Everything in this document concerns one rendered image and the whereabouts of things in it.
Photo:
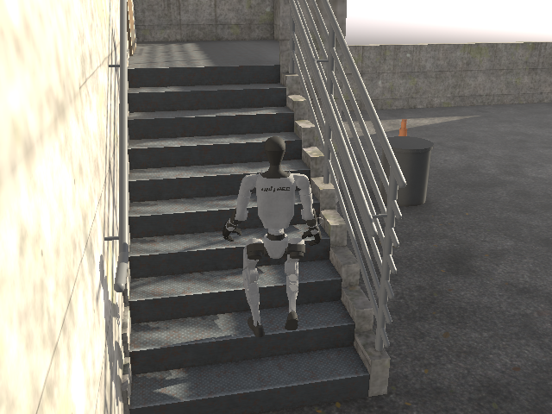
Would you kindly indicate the stairs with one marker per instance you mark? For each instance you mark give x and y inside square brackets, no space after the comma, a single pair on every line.
[194,134]

